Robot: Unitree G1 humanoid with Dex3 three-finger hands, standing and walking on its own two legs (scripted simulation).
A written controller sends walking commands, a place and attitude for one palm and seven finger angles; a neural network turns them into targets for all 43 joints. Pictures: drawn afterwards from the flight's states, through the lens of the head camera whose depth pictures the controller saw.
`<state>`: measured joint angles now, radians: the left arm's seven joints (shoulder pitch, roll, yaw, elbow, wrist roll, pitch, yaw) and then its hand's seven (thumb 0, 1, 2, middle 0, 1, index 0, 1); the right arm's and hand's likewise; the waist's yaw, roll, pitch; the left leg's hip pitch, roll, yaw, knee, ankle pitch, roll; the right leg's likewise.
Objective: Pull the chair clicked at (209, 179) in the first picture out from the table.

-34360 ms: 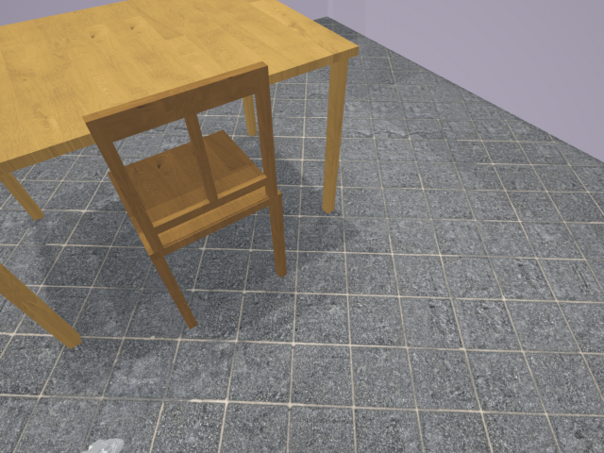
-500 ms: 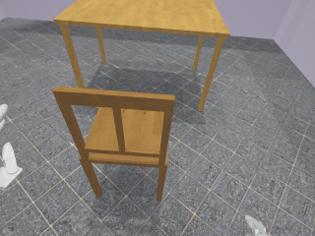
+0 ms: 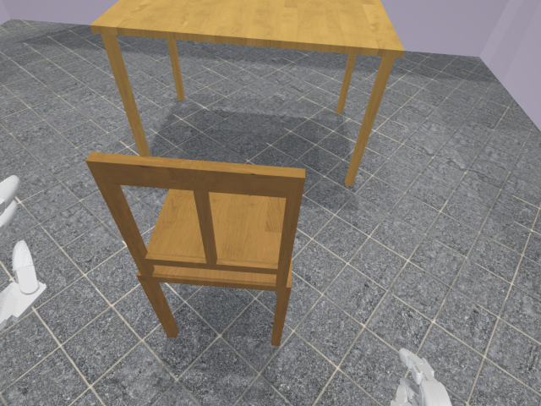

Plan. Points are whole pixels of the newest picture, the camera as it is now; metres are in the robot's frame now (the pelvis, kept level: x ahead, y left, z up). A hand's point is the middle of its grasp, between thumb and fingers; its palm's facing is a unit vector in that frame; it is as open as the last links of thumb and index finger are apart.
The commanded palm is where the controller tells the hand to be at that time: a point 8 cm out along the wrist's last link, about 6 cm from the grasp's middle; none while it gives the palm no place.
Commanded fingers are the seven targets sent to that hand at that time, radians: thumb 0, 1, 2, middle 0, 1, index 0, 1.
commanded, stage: stop stepping back and stand still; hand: left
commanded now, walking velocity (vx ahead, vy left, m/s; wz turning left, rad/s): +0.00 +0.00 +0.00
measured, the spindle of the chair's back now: (206, 228) +0.48 +0.17 -0.10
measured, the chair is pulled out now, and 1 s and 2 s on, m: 0.71 0.71 0.71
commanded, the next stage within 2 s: let the arm hang, fingers relaxed in 0.42 s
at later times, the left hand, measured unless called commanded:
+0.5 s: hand (48, 267) +0.22 +0.26 +0.16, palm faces +0.37 -0.80 -0.48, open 7.4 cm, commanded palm none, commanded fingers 0.00 0.90 0.90 -0.20 -0.30 -0.20 -0.30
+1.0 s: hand out of the picture -0.03 +0.19 -0.18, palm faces +0.03 -0.97 -0.23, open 7.0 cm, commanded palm none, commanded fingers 0.00 0.90 0.90 -0.20 -0.30 -0.20 -0.30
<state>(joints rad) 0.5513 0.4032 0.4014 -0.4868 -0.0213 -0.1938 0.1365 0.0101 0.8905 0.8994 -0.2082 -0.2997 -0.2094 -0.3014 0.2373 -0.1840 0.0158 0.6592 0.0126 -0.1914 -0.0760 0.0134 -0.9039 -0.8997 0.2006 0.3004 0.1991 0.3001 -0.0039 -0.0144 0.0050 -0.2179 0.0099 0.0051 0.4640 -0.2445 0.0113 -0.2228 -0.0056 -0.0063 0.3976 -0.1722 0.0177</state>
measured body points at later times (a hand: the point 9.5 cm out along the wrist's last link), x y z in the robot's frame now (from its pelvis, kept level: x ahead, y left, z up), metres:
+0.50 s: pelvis +0.03 +0.00 +0.00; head +0.04 +0.01 +0.45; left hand +0.20 +0.30 +0.18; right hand +0.20 -0.23 -0.08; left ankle +0.00 +0.11 -0.74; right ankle +0.02 -0.13 -0.74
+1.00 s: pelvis -0.01 +0.00 +0.00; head +0.01 +0.01 +0.45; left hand -0.03 +0.24 -0.16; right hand -0.04 -0.23 -0.15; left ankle +0.00 +0.11 -0.74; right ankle +0.02 -0.13 -0.74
